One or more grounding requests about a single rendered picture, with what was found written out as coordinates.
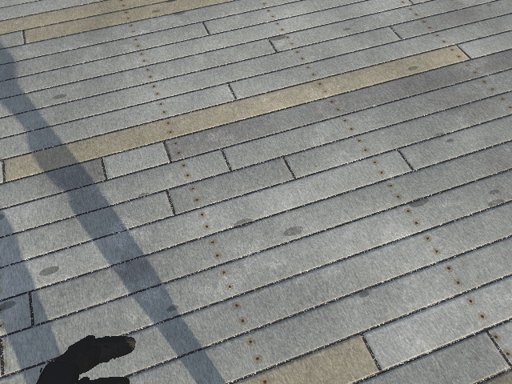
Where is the robot left hand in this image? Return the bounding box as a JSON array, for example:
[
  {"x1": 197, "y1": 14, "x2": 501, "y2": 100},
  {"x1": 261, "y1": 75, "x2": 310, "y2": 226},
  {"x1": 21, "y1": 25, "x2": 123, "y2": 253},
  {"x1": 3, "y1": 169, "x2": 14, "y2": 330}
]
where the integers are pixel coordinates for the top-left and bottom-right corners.
[{"x1": 36, "y1": 335, "x2": 136, "y2": 384}]

